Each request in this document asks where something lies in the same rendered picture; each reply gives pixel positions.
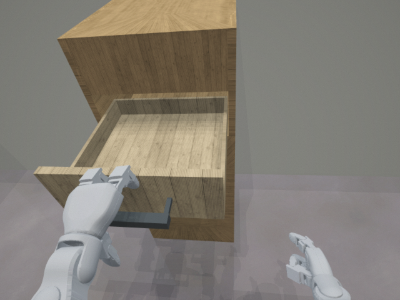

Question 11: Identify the drawer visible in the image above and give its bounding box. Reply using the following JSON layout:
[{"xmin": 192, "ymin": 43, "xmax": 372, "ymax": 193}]
[{"xmin": 33, "ymin": 96, "xmax": 228, "ymax": 219}]

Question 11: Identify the cabinet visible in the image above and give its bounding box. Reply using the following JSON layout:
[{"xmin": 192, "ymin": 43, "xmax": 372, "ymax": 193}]
[{"xmin": 57, "ymin": 0, "xmax": 236, "ymax": 243}]

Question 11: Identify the right robot hand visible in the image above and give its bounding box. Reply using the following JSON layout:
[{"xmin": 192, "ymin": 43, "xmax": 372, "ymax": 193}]
[{"xmin": 286, "ymin": 232, "xmax": 333, "ymax": 289}]

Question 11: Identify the left robot hand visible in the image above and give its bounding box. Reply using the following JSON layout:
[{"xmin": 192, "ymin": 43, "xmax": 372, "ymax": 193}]
[{"xmin": 62, "ymin": 165, "xmax": 139, "ymax": 267}]

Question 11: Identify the handle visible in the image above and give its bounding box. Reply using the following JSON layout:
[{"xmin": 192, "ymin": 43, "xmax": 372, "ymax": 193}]
[{"xmin": 109, "ymin": 197, "xmax": 173, "ymax": 229}]

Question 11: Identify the robot left forearm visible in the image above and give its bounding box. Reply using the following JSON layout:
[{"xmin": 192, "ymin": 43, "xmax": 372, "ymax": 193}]
[{"xmin": 31, "ymin": 232, "xmax": 103, "ymax": 300}]

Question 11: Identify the robot right forearm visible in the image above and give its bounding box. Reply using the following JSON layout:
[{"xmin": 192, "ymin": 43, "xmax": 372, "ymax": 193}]
[{"xmin": 311, "ymin": 274, "xmax": 351, "ymax": 300}]

